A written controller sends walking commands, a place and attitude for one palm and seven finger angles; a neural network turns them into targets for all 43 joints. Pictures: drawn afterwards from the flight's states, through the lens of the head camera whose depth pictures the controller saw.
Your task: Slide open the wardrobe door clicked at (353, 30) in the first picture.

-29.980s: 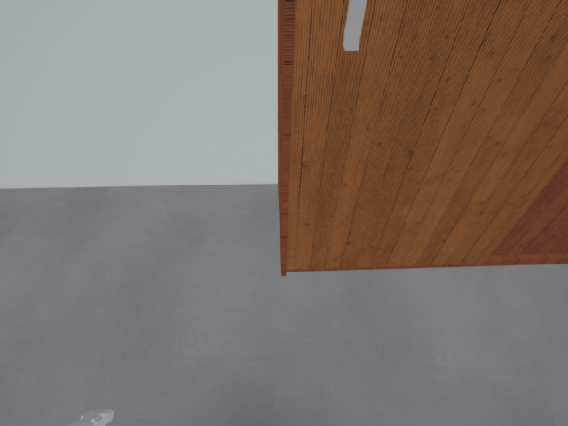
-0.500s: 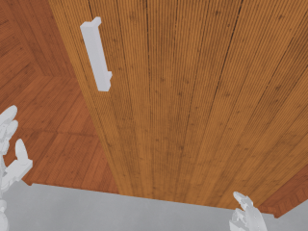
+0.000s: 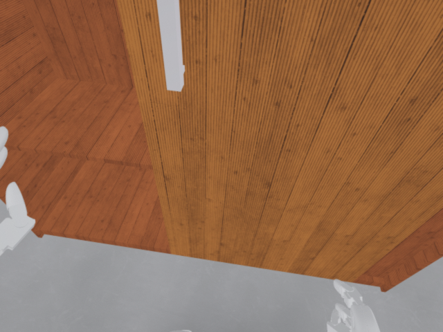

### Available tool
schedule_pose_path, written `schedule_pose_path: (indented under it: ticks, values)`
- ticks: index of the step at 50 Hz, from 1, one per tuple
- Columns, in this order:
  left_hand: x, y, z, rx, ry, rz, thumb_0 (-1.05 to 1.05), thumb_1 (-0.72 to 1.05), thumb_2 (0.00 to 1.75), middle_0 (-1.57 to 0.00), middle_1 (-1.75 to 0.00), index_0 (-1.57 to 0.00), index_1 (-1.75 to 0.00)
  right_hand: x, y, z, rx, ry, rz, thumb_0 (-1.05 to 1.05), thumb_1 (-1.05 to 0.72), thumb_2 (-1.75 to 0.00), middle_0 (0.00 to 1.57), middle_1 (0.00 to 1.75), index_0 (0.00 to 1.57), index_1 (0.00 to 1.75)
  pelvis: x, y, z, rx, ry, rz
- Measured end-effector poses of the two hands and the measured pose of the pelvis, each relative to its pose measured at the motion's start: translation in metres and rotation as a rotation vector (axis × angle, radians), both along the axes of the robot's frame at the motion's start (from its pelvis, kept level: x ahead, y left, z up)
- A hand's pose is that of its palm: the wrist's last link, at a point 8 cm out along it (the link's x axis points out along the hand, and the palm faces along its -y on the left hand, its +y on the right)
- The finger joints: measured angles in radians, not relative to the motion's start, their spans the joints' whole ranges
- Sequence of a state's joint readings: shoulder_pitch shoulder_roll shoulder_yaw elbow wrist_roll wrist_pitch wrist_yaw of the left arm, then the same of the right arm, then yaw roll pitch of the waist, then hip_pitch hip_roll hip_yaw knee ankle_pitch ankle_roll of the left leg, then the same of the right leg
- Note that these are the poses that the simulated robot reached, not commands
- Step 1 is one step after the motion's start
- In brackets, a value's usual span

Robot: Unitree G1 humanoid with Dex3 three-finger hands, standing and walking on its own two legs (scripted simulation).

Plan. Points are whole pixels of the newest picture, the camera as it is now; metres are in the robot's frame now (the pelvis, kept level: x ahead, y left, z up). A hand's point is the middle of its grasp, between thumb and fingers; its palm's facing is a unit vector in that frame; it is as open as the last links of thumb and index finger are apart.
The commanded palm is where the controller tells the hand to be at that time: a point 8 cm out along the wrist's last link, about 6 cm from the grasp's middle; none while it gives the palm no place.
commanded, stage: step back with the hand held close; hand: left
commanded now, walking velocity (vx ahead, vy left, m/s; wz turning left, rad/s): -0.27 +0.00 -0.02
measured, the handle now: (175, 38) +0.51 +0.13 +0.28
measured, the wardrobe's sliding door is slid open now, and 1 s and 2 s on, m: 0.64 0.64 0.64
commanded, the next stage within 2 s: stop stepping back and stand still in 0.56 s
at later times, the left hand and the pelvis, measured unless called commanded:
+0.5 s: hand out of the picture +0.14 +0.28 +0.19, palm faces +0.47 -0.78 -0.42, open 7.4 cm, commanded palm +0.08 +0.31 +0.19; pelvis -0.06 +0.01 +0.00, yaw +1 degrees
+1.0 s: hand out of the picture +0.07 +0.27 +0.18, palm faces +0.31 -0.83 -0.46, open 7.4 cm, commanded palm +0.03 +0.30 +0.19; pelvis -0.14 +0.02 +0.02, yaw -7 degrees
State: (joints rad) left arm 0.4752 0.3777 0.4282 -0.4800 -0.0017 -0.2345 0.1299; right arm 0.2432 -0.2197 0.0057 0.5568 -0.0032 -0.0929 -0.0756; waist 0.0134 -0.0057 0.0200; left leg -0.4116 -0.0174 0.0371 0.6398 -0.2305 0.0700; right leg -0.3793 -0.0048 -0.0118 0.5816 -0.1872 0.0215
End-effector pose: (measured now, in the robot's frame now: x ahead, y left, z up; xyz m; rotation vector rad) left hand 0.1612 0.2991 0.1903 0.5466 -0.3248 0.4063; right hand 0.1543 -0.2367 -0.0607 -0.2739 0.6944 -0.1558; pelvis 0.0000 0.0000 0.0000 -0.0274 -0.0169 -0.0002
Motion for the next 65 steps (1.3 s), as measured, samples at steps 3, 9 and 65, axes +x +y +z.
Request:
schedule_pose_path:
  ticks: [3,9,65]
  values:
    - [-0.011,0.0,0.003,0.019,-0.029,0.004,0.01,0.88,0.89,-0.21,-0.3,-0.22,-0.31,-0.008,0.002,-0.004,-0.002,0.006,0.016,0.01,-0.9,-0.89,0.2,0.3,0.2,0.3,-0.006,-0.001,-0.002,-0.001,-0.004,0.013]
    - [-0.027,0.001,0.008,0.048,-0.071,0.014,0.01,0.88,0.89,-0.21,-0.3,-0.22,-0.31,-0.017,0.0,-0.007,-0.004,0.0,0.033,0.01,-0.9,-0.89,0.21,0.3,0.2,0.3,-0.018,-0.003,-0.005,0.003,-0.008,0.017]
    - [-0.123,0.015,0.008,0.011,0.008,-0.152,0.01,0.89,0.89,-0.21,-0.3,-0.21,-0.3,-0.201,0.045,-0.001,0.055,0.009,-0.102,0.01,-0.9,-0.89,0.2,0.3,0.2,0.3,-0.149,0.034,0.009,0.015,0.006,-0.089]
